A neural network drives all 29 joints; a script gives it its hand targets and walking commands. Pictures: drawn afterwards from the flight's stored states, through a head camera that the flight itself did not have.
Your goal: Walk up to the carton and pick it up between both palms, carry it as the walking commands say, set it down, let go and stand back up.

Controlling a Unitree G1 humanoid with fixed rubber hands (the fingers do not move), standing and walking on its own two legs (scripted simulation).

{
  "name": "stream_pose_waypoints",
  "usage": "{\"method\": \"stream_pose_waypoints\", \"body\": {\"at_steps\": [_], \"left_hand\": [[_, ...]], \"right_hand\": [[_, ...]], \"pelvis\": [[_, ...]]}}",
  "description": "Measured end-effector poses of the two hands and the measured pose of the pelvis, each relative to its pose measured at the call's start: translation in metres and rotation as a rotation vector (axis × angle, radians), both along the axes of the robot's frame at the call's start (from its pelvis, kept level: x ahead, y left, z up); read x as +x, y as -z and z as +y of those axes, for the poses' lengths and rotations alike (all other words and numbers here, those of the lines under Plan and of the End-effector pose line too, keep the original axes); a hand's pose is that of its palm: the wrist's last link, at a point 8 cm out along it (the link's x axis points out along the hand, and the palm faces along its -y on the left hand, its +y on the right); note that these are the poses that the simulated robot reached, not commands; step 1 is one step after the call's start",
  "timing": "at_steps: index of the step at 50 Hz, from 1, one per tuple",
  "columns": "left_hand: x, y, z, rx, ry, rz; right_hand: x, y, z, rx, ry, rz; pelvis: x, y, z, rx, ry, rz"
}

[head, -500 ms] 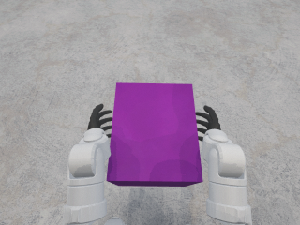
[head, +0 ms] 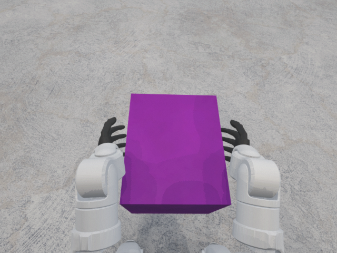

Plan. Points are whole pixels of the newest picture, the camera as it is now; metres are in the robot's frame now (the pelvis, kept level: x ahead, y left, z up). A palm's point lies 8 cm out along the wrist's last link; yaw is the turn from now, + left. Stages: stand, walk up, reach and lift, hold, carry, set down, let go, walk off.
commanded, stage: carry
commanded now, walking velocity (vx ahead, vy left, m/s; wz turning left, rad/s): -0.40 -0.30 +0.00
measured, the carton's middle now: (172, 157) +0.34 +0.03 +0.00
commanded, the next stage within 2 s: none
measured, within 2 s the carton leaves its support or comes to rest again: neither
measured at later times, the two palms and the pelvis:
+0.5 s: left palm out of the picture +0.06 -0.01 +0.06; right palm out of the picture +0.07 -0.29 +0.08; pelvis -0.23 -0.17 +0.00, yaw +1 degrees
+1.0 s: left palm out of the picture -0.16 -0.20 +0.06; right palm out of the picture -0.17 -0.48 +0.08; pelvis -0.47 -0.33 -0.01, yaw +1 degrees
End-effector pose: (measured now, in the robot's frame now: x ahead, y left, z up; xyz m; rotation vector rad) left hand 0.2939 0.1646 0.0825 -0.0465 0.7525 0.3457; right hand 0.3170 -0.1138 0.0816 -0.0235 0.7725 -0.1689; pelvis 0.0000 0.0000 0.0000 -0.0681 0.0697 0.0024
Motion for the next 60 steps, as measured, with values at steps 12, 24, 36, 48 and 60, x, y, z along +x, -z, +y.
{"method": "stream_pose_waypoints", "body": {"at_steps": [12, 24, 36, 48, 60], "left_hand": [[-0.092, 0.005, -0.135, 0.061, 0.163, 0.064], [-0.225, 0.021, -0.175, -0.029, 0.096, 0.054], [-0.331, 0.0, -0.267, 0.035, 0.013, -0.015], [-0.43, 0.017, -0.361, -0.016, 0.181, -0.009], [-0.569, 0.002, -0.403, -0.013, 0.005, 0.014]], "right_hand": [[-0.136, 0.022, -0.135, 0.044, 0.155, 0.057], [-0.24, 0.001, -0.176, -0.066, 0.068, 0.048], [-0.334, 0.008, -0.267, 0.021, 0.011, -0.023], [-0.474, 0.004, -0.36, -0.041, 0.169, -0.017], [-0.569, -0.004, -0.403, -0.022, 0.001, 0.008]], "pelvis": [[-0.109, 0.0, -0.089, 0.085, -0.012, -0.029], [-0.222, 0.001, -0.16, 0.018, -0.007, -0.044], [-0.333, 0.013, -0.26, 0.001, -0.008, -0.031], [-0.45, 0.015, -0.32, 0.045, -0.022, -0.03], [-0.563, -0.001, -0.403, 0.0, -0.007, -0.041]]}}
